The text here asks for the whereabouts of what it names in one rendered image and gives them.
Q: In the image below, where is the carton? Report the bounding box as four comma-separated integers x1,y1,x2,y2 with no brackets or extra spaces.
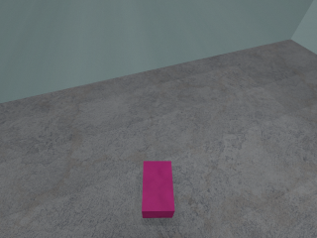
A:
142,161,175,218

